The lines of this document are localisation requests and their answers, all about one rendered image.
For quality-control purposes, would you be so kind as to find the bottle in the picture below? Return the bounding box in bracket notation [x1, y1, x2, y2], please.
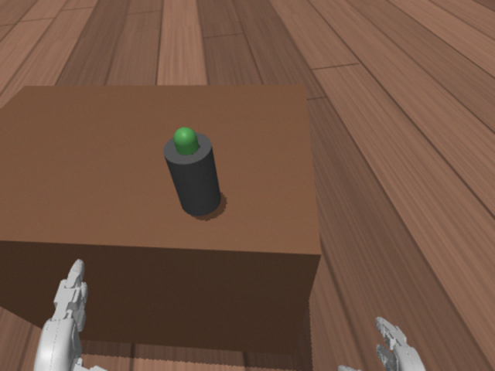
[163, 127, 221, 216]

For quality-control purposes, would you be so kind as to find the right robot hand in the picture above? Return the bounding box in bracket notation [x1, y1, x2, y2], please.
[338, 317, 426, 371]

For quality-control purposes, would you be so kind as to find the left robot hand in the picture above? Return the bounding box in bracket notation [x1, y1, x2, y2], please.
[33, 259, 108, 371]

